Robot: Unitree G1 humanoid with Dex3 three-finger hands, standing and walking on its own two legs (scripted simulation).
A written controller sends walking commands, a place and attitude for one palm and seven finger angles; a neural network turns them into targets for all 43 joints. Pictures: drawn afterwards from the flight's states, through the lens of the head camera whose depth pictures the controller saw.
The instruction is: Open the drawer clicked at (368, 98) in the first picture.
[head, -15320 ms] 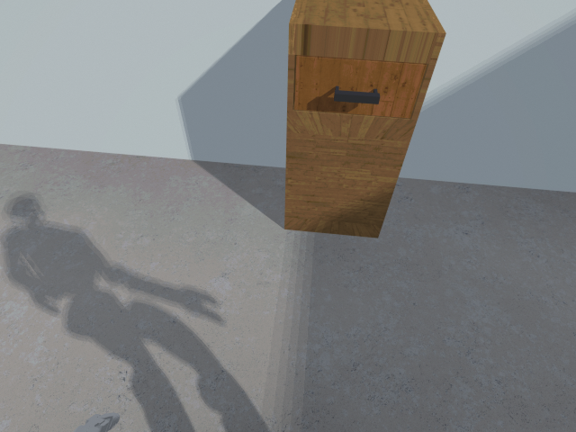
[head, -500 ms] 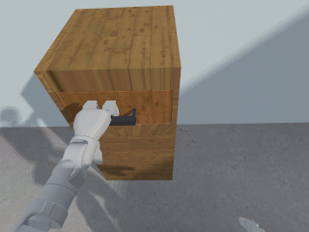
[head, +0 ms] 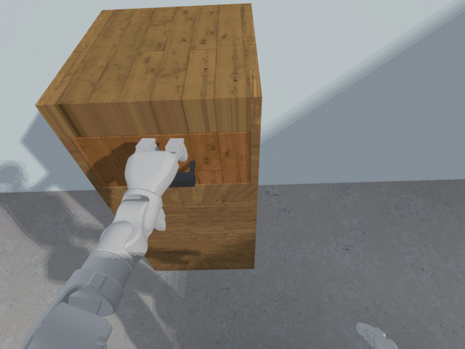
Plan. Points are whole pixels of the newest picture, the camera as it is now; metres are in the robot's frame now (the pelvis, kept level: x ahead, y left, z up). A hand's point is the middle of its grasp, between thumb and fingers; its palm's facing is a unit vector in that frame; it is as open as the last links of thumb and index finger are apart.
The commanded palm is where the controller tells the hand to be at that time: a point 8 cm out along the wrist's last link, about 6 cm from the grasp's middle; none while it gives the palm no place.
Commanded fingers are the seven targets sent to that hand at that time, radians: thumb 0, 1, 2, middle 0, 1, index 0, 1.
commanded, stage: move the hooked fingers above the handle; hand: left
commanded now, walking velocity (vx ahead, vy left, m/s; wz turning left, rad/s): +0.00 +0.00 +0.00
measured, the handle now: (166, 172) +0.49 +0.19 -0.03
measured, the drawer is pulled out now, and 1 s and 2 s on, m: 0.00 0.00 0.00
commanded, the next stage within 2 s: none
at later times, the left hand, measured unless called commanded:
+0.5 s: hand (180, 171) +0.45 +0.14 +0.02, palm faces +0.08 -0.04 -1.00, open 13.8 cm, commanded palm +0.41 +0.18 +0.08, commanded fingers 0.00 -0.50 0.30 -0.30 -1.20 -0.30 -1.20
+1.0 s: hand (178, 166) +0.45 +0.14 +0.04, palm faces +0.18 -0.09 -0.98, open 13.8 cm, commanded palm +0.42 +0.18 +0.09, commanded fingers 0.00 -0.50 0.30 -0.30 -1.20 -0.30 -1.20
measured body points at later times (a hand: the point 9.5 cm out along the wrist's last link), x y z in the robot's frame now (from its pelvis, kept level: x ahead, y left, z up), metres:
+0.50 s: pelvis -0.01 +0.01 -0.01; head +0.05 -0.02 +0.44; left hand +0.44 +0.14 +0.08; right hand +0.03 -0.26 -0.15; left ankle -0.02 +0.10 -0.72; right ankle -0.03 -0.08 -0.72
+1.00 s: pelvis -0.02 +0.02 -0.02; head +0.05 +0.01 +0.43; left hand +0.44 +0.14 +0.09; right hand +0.07 -0.24 -0.15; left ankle -0.02 +0.10 -0.72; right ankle -0.03 -0.08 -0.72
